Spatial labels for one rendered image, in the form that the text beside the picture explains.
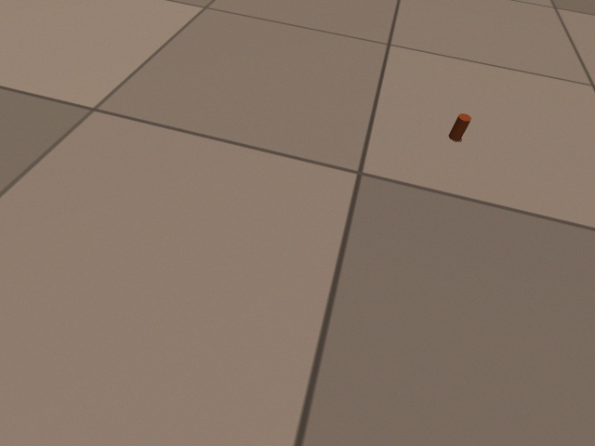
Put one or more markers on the can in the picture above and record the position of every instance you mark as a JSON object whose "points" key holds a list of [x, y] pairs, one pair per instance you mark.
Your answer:
{"points": [[459, 127]]}

